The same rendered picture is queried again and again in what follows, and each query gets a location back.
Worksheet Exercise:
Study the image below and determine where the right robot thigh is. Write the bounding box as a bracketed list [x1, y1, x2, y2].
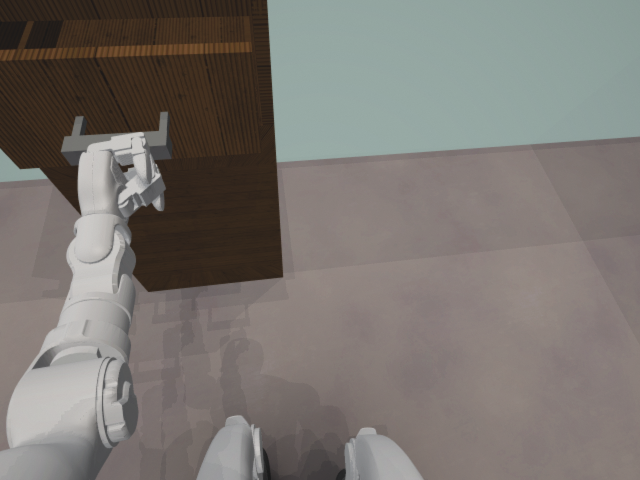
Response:
[344, 434, 424, 480]

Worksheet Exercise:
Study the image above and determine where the left robot hand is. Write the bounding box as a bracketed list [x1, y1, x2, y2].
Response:
[78, 132, 166, 224]

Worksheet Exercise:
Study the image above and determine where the handle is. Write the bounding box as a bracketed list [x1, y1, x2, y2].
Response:
[61, 112, 172, 166]

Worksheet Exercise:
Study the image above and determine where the cabinet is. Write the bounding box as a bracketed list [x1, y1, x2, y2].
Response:
[0, 0, 283, 292]

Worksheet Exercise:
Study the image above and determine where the left robot upper arm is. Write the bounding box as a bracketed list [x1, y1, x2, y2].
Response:
[0, 357, 139, 480]

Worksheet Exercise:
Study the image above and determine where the left robot thigh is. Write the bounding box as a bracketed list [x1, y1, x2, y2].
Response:
[196, 423, 264, 480]

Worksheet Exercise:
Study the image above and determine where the drawer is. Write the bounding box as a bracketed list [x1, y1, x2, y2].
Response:
[0, 16, 262, 169]

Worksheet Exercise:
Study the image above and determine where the robot thigh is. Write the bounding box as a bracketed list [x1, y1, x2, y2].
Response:
[344, 434, 424, 480]
[196, 423, 264, 480]

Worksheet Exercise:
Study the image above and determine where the robot left forearm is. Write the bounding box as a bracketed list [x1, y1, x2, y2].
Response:
[6, 213, 136, 449]

